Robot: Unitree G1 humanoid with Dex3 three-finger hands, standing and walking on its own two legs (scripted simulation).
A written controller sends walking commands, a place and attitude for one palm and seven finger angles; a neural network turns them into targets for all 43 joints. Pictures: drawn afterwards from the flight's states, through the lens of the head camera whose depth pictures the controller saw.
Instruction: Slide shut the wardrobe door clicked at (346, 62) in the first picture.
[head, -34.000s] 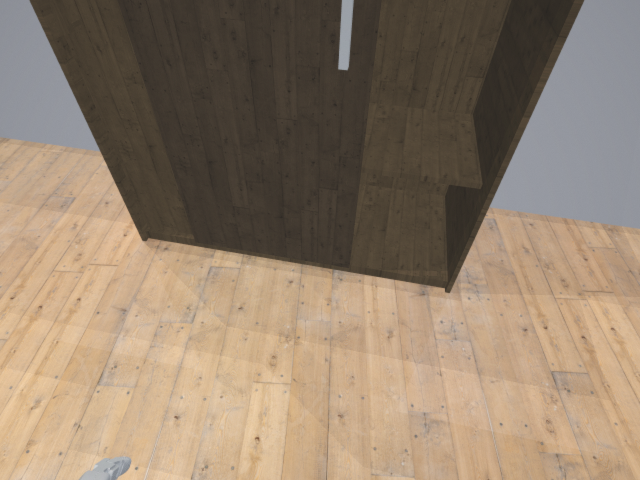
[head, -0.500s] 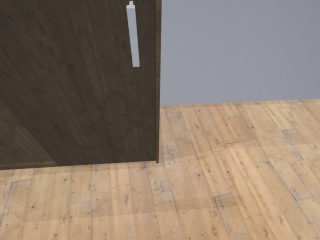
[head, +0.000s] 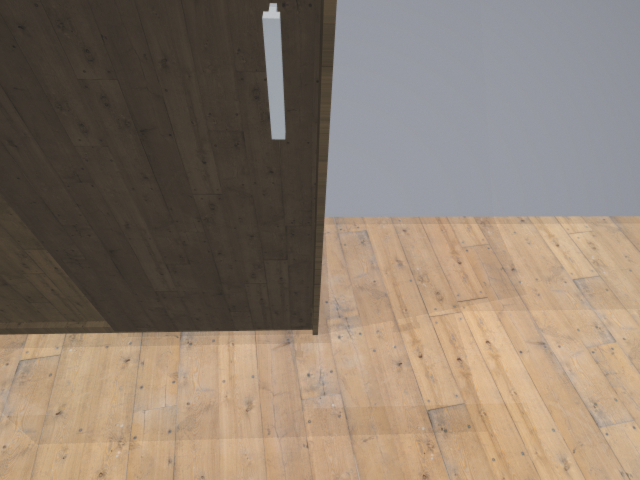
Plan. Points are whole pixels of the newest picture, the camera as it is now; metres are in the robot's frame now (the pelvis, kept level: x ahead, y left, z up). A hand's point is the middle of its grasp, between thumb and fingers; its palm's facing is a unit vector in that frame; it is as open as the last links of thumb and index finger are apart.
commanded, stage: take the last steps up to it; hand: left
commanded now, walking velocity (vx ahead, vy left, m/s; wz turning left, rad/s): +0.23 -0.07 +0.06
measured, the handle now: (276, 75) +0.63 +0.10 +0.18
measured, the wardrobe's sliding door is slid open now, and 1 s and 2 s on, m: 0.00 0.00 0.00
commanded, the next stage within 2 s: come to a stop and stand still in 0.28 s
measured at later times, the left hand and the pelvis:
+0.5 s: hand out of the picture +0.12 +0.15 -0.18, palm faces +0.10 -0.98 -0.17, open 7.4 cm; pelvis +0.13 -0.01 +0.00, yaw +3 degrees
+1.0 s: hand (219, 406) +0.25 +0.17 -0.16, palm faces +0.09 -0.96 -0.26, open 7.4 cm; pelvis +0.16 -0.04 +0.00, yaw +3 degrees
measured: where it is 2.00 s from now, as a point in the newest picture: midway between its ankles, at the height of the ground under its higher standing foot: outside the picture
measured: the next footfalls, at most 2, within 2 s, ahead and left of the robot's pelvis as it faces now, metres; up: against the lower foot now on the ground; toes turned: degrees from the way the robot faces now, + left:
left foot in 0.32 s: +0.17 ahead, +0.10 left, +0.00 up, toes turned +9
right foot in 0.54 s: +0.17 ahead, -0.15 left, +0.00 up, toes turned +1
